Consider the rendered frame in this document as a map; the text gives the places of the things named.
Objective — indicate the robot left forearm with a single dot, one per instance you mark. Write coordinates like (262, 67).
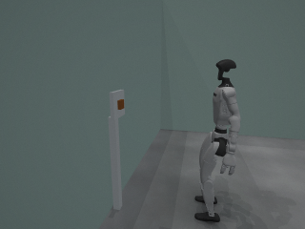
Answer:
(233, 135)

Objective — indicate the robot torso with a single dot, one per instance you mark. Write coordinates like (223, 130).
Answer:
(221, 115)

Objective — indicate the button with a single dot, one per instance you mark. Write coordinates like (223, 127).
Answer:
(120, 104)

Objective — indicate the panel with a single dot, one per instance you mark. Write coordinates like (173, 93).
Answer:
(115, 147)

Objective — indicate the left robot foot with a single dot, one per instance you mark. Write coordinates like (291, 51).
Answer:
(205, 217)

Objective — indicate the robot left hand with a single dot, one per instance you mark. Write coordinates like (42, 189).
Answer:
(228, 160)

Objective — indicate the robot left upper arm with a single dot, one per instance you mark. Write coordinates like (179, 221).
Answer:
(229, 95)

